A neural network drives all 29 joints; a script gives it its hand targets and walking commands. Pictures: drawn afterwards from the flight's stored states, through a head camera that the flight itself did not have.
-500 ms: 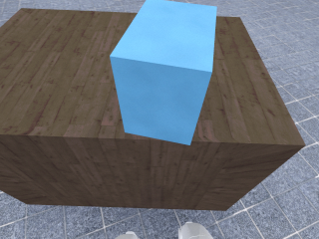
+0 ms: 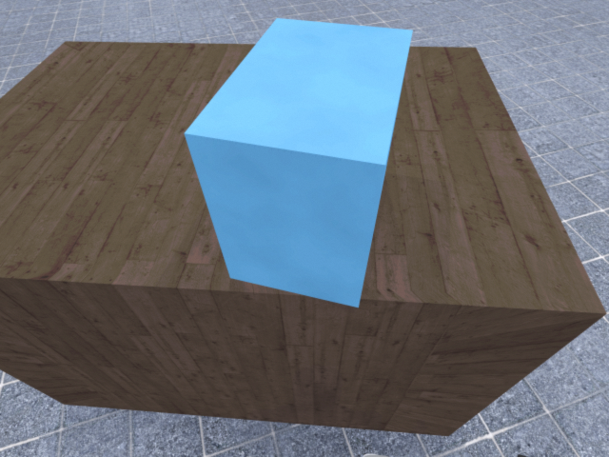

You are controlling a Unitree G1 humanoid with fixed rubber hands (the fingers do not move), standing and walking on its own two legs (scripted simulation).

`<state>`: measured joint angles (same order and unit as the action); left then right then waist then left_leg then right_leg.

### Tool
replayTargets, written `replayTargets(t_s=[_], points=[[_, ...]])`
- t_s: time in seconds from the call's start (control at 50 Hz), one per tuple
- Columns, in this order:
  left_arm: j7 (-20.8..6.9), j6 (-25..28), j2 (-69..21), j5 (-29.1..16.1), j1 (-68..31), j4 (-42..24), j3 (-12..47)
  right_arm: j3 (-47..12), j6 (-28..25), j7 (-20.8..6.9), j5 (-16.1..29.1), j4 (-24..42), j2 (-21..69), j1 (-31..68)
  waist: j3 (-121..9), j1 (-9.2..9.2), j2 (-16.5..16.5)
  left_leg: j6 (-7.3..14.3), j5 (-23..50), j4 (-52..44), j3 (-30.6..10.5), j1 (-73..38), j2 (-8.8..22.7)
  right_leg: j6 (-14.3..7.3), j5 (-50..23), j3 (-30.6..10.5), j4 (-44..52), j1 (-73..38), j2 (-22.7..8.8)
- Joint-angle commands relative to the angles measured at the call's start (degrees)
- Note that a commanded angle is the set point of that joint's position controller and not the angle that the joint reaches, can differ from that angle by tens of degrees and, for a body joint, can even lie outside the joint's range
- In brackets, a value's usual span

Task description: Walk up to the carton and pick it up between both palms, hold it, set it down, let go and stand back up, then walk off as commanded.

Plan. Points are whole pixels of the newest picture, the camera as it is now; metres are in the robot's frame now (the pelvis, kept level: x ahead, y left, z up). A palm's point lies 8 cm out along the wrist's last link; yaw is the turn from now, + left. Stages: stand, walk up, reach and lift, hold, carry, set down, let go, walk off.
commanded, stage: walk up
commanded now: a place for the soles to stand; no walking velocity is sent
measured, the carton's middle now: (316, 160) +0.47 -0.02 +0.14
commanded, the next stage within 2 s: reach and lift in 1.12 s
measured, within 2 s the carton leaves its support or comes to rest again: neither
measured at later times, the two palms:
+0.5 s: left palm out of the picture +0.09 +0.32 -0.07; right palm out of the picture +0.10 -0.31 -0.10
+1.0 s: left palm out of the picture +0.09 +0.31 -0.08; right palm out of the picture +0.10 -0.32 -0.09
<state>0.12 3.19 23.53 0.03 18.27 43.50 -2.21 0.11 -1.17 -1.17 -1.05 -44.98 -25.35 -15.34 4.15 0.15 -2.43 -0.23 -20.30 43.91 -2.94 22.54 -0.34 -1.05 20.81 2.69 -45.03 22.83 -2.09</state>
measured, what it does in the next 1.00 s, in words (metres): stands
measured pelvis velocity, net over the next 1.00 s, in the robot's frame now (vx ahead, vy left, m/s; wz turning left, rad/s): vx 0.01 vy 0.00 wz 0.00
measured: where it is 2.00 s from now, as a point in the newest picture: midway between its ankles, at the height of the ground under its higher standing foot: outside the picture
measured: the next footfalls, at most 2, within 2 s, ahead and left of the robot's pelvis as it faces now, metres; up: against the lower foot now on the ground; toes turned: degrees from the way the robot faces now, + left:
none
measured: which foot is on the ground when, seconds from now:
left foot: down 0.00-1.00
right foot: down 0.00-1.00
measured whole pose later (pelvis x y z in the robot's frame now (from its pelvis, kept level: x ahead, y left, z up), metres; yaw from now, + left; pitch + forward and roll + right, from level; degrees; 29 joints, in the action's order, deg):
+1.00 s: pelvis +0.01 +0.00 +0.00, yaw +0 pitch -1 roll +0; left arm -0.1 3.4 23.4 0.0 17.8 43.5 -1.4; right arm 0.1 -2.0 -0.8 -1.0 -47.1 -25.3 -13.4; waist 2.2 0.5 -1.0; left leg -0.9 -21.1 44.0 -2.9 22.5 -0.4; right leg -0.5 21.8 2.7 -45.0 22.7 -2.2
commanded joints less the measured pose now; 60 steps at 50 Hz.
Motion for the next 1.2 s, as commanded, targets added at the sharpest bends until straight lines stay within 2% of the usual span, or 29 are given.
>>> replayTargets(t_s=[0.0, 0.04, 0.08, 0.16, 0.2, 0.22, 0.34, 0.4, 0.46, 0.48, 0.52, 0.54, 0.58, 0.62, 0.64, 0.68, 0.76, 0.8, 0.84, 0.86, 0.9, 0.94, 1.04, 1.08, 1.1, 1.12, 1.14, 1.16, 1.18], points=[[0.73, 2.6, 16.15, 1.31, 0.56, 0.23, -4.29, 4.36, -2.13, 0.63, -0.06, 0.98, -9.65, 3.49, -5.44, -1.15, 8.33, 2.96, 0.07, -2.25, -2.05, 6.42, 1.88, -7.01, 3.82, -20.5, 18.08, -8.75, -9.26], [0.98, 2.64, 16.52, 0.57, 0.99, 0.53, -4.59, 4.11, -2.35, 0.78, 0.55, 0.95, -9.59, 2.23, -8.63, -1.1, 9.28, 2.13, -0.46, -1.02, 0.56, 4.21, 2.86, -9.43, -10.76, -22.64, 15.35, -12.19, -13.35], [0.98, 2.24, 15.41, 0.24, -1.25, -0.27, -3.6, 4.36, -3.13, 1.41, -0.01, 0.27, -10.19, 0.9, -10.09, 0.39, 6.57, 2.86, 9.88, -5.19, -0.67, -3.92, 4.36, -7.85, -24.89, -15.42, 8.97, -6.9, -10.62], [0.97, 1.76, 12.21, 0.05, -3.18, -0.46, -2.74, 4.73, -2.95, 1.32, 0.9, 1.2, -11.48, 1.64, -11.33, 0.28, 4.25, 5.9, 15.56, -5.6, -5.76, -8.53, 6.66, -4.0, -17.38, -9.08, 7.17, -3.5, -4.9], [1.08, 1.63, 13.08, 0.21, -3.82, -0.73, -2.64, 4.87, -2.34, 1.29, 0.68, 1.43, -10.47, 2.8, -9.83, 0.33, 5.85, 5.49, 13.28, -5.03, -4.69, -6.12, 5.34, -4.56, -13.58, -10.27, 8.96, -4.06, -6.08], [1.1, 1.61, 12.85, 0.51, -2.93, -0.86, -2.99, 4.66, -2.33, 1.45, 0.35, 1.49, -10.74, 2.85, -10.61, 0.35, 4.24, 5.3, 12.68, -4.09, -4.43, -5.65, 5.04, -5.86, -13.44, -12.36, 8.95, -3.45, -6.72], [0.7, 1.58, 13.64, 0.78, -4.82, -0.57, -2.46, 4.61, -1.96, 1.21, 0.01, 0.75, -10.18, 3.49, -5.14, 0.81, 6.52, 4.67, -0.27, -7.65, -3.07, -3.36, 4.04, -5.54, 0.87, -13.09, 14.05, 1.38, -7.05], [0.28, 1.14, 12.62, 0.71, -4.76, -0.63, -2.53, 4.85, -2.03, 0.75, -0.28, 0.42, -10.98, 4.42, -4.27, 0.62, 1.89, 5.46, -8.73, -13.04, -5.72, -2.21, 4.71, -4.49, 8.12, -12.28, 14.19, 1.72, -4.88], [0.27, 1.3, 13.11, 0.88, -4.35, 0.02, -2.62, 4.45, -1.88, 0.65, -0.16, 0.43, -10.4, 5.14, -5.2, -0.25, 5.5, 4.57, -8.96, -10.94, -4.88, -0.82, 3.93, -4.41, 12.45, -12.66, 17.09, -0.94, -4.88], [0.43, 1.48, 14.17, 0.96, -3.85, -0.22, -3.12, 4.25, -2.05, 0.67, -0.14, 0.26, -10.21, 4.84, -4.55, -0.26, 8.09, 3.97, -4.88, -10.43, -3.93, 0.5, 3.82, -4.71, 9.66, -14.2, 17.53, -3.03, -5.22], [0.65, 1.76, 14.18, 0.87, -4.0, 0.27, -3.2, 3.73, -2.0, 0.88, -0.3, -0.53, -8.97, 3.75, -5.72, 0.12, 8.01, 3.24, -0.6, -5.11, -0.96, 1.53, 2.24, -6.91, 3.02, -18.89, 17.8, -5.94, -9.78], [0.69, 1.79, 14.58, 0.85, -3.32, -0.41, -3.16, 4.03, -2.22, 0.98, -0.04, -0.72, -9.14, 3.1, -7.24, -0.22, 8.86, 3.25, -1.23, -4.97, -0.33, 1.07, 2.61, -7.85, 0.63, -18.32, 17.49, -7.04, -11.02], [0.73, 1.6, 14.43, 0.83, -5.22, -0.61, -3.14, 4.01, -2.61, 1.13, -0.38, -0.98, -9.47, 2.44, -7.25, 0.85, 6.95, 3.04, 3.85, -7.32, -1.09, -2.86, 3.5, -7.15, -8.03, -15.81, 13.4, -4.35, -9.86], [0.71, 1.54, 13.25, 0.41, -5.03, -1.09, -2.71, 3.98, -2.97, 1.19, -0.09, -0.8, -10.02, 1.6, -8.38, 0.95, 4.92, 4.37, 10.81, -9.28, -4.61, -5.63, 5.03, -3.93, -12.19, -9.74, 9.38, -3.14, -5.58], [0.51, 1.15, 12.7, 0.73, -4.53, -0.44, -2.19, 4.42, -3.25, 1.24, 0.25, -1.24, -11.56, 2.56, -8.72, 0.47, 5.4, 5.54, 9.82, -10.19, -6.5, -4.84, 6.64, -3.35, -11.19, -6.61, 7.43, -3.34, -3.61], [0.46, 0.81, 11.55, 0.43, -3.09, 0.02, -2.31, 4.39, -3.24, 1.34, 0.14, -0.32, -12.03, 4.24, -9.08, -0.82, 3.21, 6.78, 7.3, -9.69, -8.36, -2.92, 7.85, -2.94, -8.45, -6.82, 7.65, -5.49, -2.64], [0.57, 0.87, 14.17, 1.04, -2.84, -0.17, -3.17, 4.03, -2.33, 1.45, 0.25, 0.12, -9.49, 5.24, -6.03, -0.85, 9.59, 3.48, 2.54, -3.09, -0.02, 1.69, 2.5, -6.96, -3.68, -15.3, 14.77, -6.22, -8.03], [0.4, 0.72, 14.35, 1.07, -4.4, -0.9, -2.91, 3.83, -2.4, 1.63, -0.12, -1.22, -9.06, 2.13, -5.85, 1.22, 9.98, 2.68, -1.61, -5.11, 2.22, -2.0, 2.36, -8.01, -5.67, -17.41, 15.22, -2.99, -10.28], [0.25, 0.67, 13.63, 0.7, -4.8, -0.47, -2.5, 4.21, -2.52, 1.57, -0.71, -1.58, -9.83, 1.33, -5.62, 1.47, 9.67, 3.94, -2.4, -8.75, -0.41, -5.82, 2.78, -6.43, 0.67, -14.02, 14.49, 3.03, -8.18], [0.09, 0.47, 12.34, 0.79, -5.58, -1.51, -2.27, 4.72, -2.68, 1.34, -0.57, -1.19, -10.74, 1.21, -6.08, 1.67, 6.83, 4.91, -2.9, -10.41, -3.02, -6.7, 3.96, -5.08, 2.27, -11.14, 13.5, 2.91, -5.81], [0.04, 0.28, 11.9, 0.65, -4.37, -0.85, -2.44, 4.95, -2.84, 1.33, -0.38, -0.96, -11.91, 3.37, -5.36, 0.1, 3.07, 6.42, -2.21, -11.82, -7.65, -4.14, 6.76, -2.96, 1.78, -7.64, 11.06, 1.4, -2.04], [0.04, 0.57, 11.68, 0.84, -4.19, -0.79, -2.65, 4.44, -2.91, 1.38, -0.1, -1.28, -11.39, 3.2, -5.9, -0.18, 2.88, 6.56, 1.27, -11.56, -8.71, -1.26, 7.54, -2.83, -0.35, -7.73, 10.21, -2.7, -2.04], [0.11, 0.72, 12.89, 0.85, -3.4, -0.72, -2.51, 4.07, -3.12, 1.6, 0.13, 0.25, -10.65, 4.21, -9.24, 0.07, 7.12, 4.67, 6.02, -6.7, -2.42, -3.21, 4.32, -4.67, -11.24, -10.86, 10.91, -5.5, -5.5], [0.23, 0.82, 13.13, 0.78, -3.92, -1.26, -2.85, 4.02, -2.86, 1.42, 0.1, -0.26, -9.8, 3.79, -9.14, 0.53, 7.41, 4.29, 6.64, -5.26, -1.36, -4.52, 3.54, -5.49, -8.87, -12.39, 12.46, -3.82, -6.57], [0.24, 0.56, 12.54, 0.79, -4.53, -0.79, -2.46, 3.89, -2.8, 1.38, 0.33, -0.4, -10.04, 4.5, -8.38, -0.02, 6.84, 4.86, 2.74, -7.99, -2.62, -4.29, 4.12, -5.04, -6.24, -11.59, 12.5, -3.62, -5.89], [2.3, -12.41, 10.03, 1.42, -24.64, -12.77, -3.93, 12.91, -13.71, -1.08, -10.47, -11.86, -0.95, 23.64, 1.69, 0.79, 1.23, -0.43, -8.44, -9.53, 7.14, 13.46, 1.57, -0.76, 6.39, 2.36, 6.27, -0.67, 1.65], [3.7, -18.39, 7.49, 2.26, -23.29, -17.77, -2.74, 15.57, -14.25, -2.23, -9.66, -12.48, -5.29, 18.32, 3.08, 3.62, -1.63, 2.48, -15.14, -12.54, 4.66, 18.71, 5.15, 0.46, 1.75, 4.66, 0.12, -9.88, 4.83], [3.65, -19.07, 5.91, 3.3, -22.56, -17.72, -3.81, 15.79, -14.37, -2.66, -8.98, -10.97, -6.66, 18.42, 1.95, 2.24, -2.66, 3.78, -16.24, -14.54, 6.52, 25.42, 6.66, 0.73, -2.74, 5.0, -1.62, -17.06, 5.26], [3.26, -20.0, 5.77, 4.12, -21.84, -18.41, -5.27, 15.3, -14.74, -2.69, -9.16, -10.49, -7.01, 18.56, 0.54, 2.68, -0.65, 4.1, -15.72, -13.3, 7.98, 26.14, 6.95, 1.0, -3.28, 4.24, -2.07, -18.83, 4.91]])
